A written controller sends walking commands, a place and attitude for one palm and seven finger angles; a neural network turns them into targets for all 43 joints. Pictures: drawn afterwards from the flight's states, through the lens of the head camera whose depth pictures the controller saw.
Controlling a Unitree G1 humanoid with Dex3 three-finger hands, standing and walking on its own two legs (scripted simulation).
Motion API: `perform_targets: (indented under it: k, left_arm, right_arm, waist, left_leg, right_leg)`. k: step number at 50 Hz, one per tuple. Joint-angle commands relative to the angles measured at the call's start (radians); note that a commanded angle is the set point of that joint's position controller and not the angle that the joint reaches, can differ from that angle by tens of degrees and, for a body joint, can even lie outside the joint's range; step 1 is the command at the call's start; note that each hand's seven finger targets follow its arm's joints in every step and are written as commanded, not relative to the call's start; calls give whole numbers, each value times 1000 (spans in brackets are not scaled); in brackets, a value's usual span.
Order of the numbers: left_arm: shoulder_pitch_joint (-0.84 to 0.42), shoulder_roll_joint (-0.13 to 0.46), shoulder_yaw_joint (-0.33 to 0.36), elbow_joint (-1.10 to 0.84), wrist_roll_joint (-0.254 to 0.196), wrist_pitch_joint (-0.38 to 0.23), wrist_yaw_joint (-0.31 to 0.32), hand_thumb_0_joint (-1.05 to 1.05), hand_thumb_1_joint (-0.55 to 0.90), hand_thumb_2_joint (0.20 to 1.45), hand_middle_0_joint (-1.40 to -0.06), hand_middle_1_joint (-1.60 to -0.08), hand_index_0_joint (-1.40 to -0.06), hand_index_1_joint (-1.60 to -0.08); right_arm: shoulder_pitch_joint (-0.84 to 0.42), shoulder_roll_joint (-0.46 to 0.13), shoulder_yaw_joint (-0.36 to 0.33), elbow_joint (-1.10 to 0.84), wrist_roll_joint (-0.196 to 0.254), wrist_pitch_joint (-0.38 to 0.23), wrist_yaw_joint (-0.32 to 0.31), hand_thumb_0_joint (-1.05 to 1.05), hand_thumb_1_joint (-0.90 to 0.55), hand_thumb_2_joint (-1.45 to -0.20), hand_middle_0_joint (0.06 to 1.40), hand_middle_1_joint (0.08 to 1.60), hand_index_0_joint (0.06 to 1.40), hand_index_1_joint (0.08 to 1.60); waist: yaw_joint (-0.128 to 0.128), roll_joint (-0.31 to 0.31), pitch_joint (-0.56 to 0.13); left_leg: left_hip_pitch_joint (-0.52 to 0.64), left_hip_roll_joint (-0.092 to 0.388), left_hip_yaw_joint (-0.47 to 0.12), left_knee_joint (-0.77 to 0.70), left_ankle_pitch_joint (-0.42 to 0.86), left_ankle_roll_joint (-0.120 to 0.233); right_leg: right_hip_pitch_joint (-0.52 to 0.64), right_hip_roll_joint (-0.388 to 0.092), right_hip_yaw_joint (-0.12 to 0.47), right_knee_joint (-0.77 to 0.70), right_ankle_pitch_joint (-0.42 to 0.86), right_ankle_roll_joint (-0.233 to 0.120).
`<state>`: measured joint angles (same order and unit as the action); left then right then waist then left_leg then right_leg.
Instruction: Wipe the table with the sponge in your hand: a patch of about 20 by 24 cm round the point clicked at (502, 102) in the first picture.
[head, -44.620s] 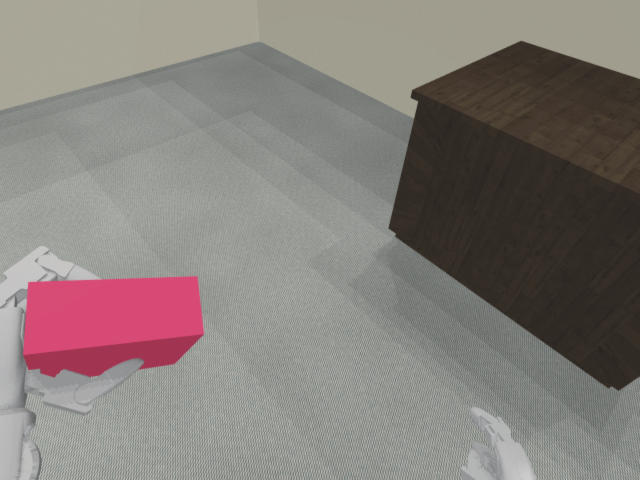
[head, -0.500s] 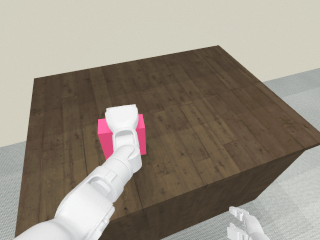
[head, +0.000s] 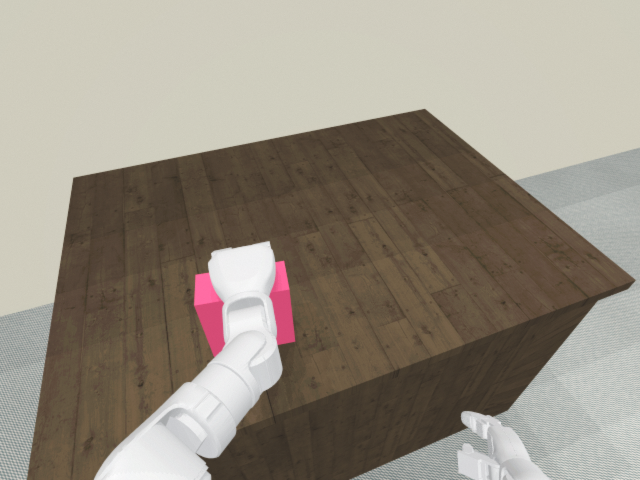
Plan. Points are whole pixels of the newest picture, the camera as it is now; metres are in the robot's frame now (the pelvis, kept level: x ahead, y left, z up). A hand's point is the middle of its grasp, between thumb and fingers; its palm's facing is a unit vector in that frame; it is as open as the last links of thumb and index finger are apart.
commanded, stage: wipe back along the third lane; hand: left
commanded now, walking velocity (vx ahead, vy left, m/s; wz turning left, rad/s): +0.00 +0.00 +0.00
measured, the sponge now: (250, 318) +0.35 +0.15 -0.02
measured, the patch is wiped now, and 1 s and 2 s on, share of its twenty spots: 1.00 1.00 1.00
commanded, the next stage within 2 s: slide back across to the middle lane in 0.52 s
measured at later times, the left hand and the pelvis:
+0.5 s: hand (259, 319) +0.32 +0.12 +0.03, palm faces +0.01 -0.06 -1.00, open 10.0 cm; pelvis +0.00 -0.02 +0.00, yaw -1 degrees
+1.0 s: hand (246, 329) +0.30 +0.13 +0.04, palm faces +0.02 -0.15 -0.99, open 10.0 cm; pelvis +0.00 -0.03 +0.00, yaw -2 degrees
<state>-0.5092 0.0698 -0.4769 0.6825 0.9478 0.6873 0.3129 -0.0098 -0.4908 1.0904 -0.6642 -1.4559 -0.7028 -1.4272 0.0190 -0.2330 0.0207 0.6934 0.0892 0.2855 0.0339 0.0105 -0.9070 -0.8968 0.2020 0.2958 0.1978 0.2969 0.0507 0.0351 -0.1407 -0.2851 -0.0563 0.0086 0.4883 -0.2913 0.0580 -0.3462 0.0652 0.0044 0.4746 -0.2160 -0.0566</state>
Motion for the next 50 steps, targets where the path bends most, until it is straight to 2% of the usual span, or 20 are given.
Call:
perform_targets:
  k: [1,4,7,9,11,14,16,19,21,24,28,29,31,34,37,39,41,44,46,50]
  left_arm:
    - [-172,-53,-20,-106,-19,-12,-41,0,100,1300,-1200,-1600,-1200,-1600]
    - [-141,14,52,-117,-25,-19,-39,0,100,1300,-1200,-1600,-1200,-1600]
    - [-79,-33,-9,-155,-24,-16,-42,0,100,1300,-1200,-1600,-1200,-1600]
    - [-72,18,45,-177,-30,-13,-40,0,100,1300,-1200,-1600,-1200,-1600]
    - [-64,-32,-12,-184,-24,-10,-43,0,100,1300,-1200,-1600,-1200,-1600]
    - [-26,5,23,-225,-30,-7,-48,0,100,1300,-1200,-1600,-1200,-1600]
    - [-18,-40,-31,-229,-26,-6,-53,0,100,1300,-1200,-1600,-1200,-1600]
    - [69,24,38,-279,-37,-8,-55,0,100,1300,-1200,-1600,-1200,-1600]
    - [58,-40,-43,-302,-27,-5,-62,0,100,1300,-1200,-1600,-1200,-1600]
    - [81,17,8,-333,-27,-1,-67,0,100,1300,-1200,-1600,-1200,-1600]
    - [64,-3,-26,-320,-11,4,-68,0,100,1300,-1200,-1600,-1200,-1600]
    - [76,37,20,-340,-17,2,-67,0,100,1300,-1200,-1600,-1200,-1600]
    - [53,-23,-45,-323,-3,3,-69,0,100,1300,-1200,-1600,-1200,-1600]
    - [85,81,56,-396,-9,-8,-62,0,100,1300,-1200,-1600,-1200,-1600]
    - [121,64,34,-423,-4,-5,-63,0,100,1300,-1200,-1600,-1200,-1600]
    - [158,160,126,-477,-9,-7,-58,0,100,1300,-1200,-1600,-1200,-1600]
    - [154,117,70,-489,8,1,-62,0,100,1300,-1200,-1600,-1200,-1600]
    - [170,219,160,-534,10,5,-67,0,100,1300,-1200,-1600,-1200,-1600]
    - [183,174,110,-525,20,7,-76,0,100,1300,-1200,-1600,-1200,-1600]
    - [210,241,175,-556,21,-10,-85,0,100,1300,-1200,-1600,-1200,-1600]
  right_arm:
    - [-211,-104,-30,-173,4,-54,0,0,-900,-900,200,300,200,300]
    - [-216,-110,-31,-174,2,-59,-2,0,-900,-900,200,300,200,300]
    - [-229,-105,-28,-189,5,-59,2,0,-900,-900,200,300,200,300]
    - [-243,-110,-28,-189,6,-59,1,0,-900,-900,200,300,200,300]
    - [-237,-104,-28,-190,8,-61,6,0,-900,-900,200,300,200,300]
    - [-256,-109,-30,-194,8,-62,13,0,-900,-900,200,300,200,300]
    - [-250,-104,-29,-194,10,-64,17,0,-900,-900,200,300,200,300]
    - [-266,-110,-31,-201,6,-66,20,0,-900,-900,200,300,200,300]
    - [-272,-104,-26,-205,10,-63,22,0,-900,-900,200,300,200,300]
    - [-283,-108,-28,-206,9,-65,26,0,-900,-900,200,300,200,300]
    - [-275,-106,-25,-196,10,-70,25,0,-900,-900,200,300,200,300]
    - [-283,-109,-26,-200,9,-69,26,0,-900,-900,200,300,200,300]
    - [-274,-103,-24,-199,10,-71,27,0,-900,-900,200,300,200,300]
    - [-287,-108,-28,-211,6,-72,26,0,-900,-900,200,300,200,300]
    - [-287,-101,-23,-216,8,-76,25,0,-900,-900,200,300,200,300]
    - [-299,-108,-22,-219,4,-79,21,0,-900,-900,200,300,200,300]
    - [-303,-101,-16,-220,9,-83,18,0,-900,-900,200,300,200,300]
    - [-312,-109,-15,-219,6,-93,13,0,-900,-900,200,300,200,300]
    - [-310,-101,-10,-220,9,-100,9,0,-900,-900,200,300,200,300]
    - [-307,-104,-7,-220,5,-110,3,0,-900,-900,200,300,200,300]
  waist:
    - [-9,-129,-171]
    - [9,-148,-169]
    - [2,-147,-150]
    - [16,-136,-146]
    - [-1,-144,-130]
    - [15,-131,-143]
    - [-1,-166,-127]
    - [27,-179,-146]
    - [3,-171,-110]
    - [20,-153,-116]
    - [4,-167,-104]
    - [18,-148,-109]
    - [1,-152,-105]
    - [30,-140,-161]
    - [25,-147,-142]
    - [45,-142,-162]
    - [29,-140,-129]
    - [46,-112,-126]
    - [33,-127,-97]
    - [45,-106,-116]
  left_leg:
    - [6,31,-31,-56,220,-24]
    - [-12,28,-34,-64,195,-23]
    - [-10,23,-24,-64,190,-21]
    - [-16,24,-31,-74,171,-22]
    - [-6,23,-25,-68,173,-20]
    - [-5,21,-30,-69,178,-20]
    - [0,21,-24,-63,170,-16]
    - [-15,15,-25,-61,179,-15]
    - [-7,17,-19,-62,172,-15]
    - [-5,15,-26,-62,169,-14]
    - [-4,14,-20,-52,181,-15]
    - [-13,14,-26,-56,171,-16]
    - [-5,15,-22,-48,178,-15]
    - [-6,10,-26,-48,193,-14]
    - [6,10,-22,-52,214,-13]
    - [7,8,-27,-57,221,-14]
    - [13,9,-23,-64,217,-13]
    - [22,6,-28,-76,210,-13]
    - [30,7,-24,-78,208,-11]
    - [35,3,-23,-88,201,-12]
  right_leg:
    - [173,-34,43,-39,231,-41]
    - [189,-31,70,-51,214,-44]
    - [203,-37,73,-57,217,-36]
    - [199,-32,84,-65,181,-40]
    - [191,-34,77,-65,179,-36]
    - [206,-31,95,-66,192,-40]
    - [198,-32,82,-66,177,-32]
    - [246,-33,114,-69,222,-33]
    - [220,-37,101,-68,201,-28]
    - [222,-31,117,-72,187,-33]
    - [217,-33,115,-61,222,-28]
    - [218,-31,126,-60,209,-33]
    - [203,-31,105,-52,209,-30]
    - [259,-32,132,-45,251,-33]
    - [276,-37,128,-46,288,-27]
    - [309,-35,153,-50,315,-31]
    - [294,-38,145,-57,280,-25]
    - [310,-35,173,-74,264,-29]
    - [294,-37,161,-79,239,-23]
    - [322,-38,172,-84,224,-24]
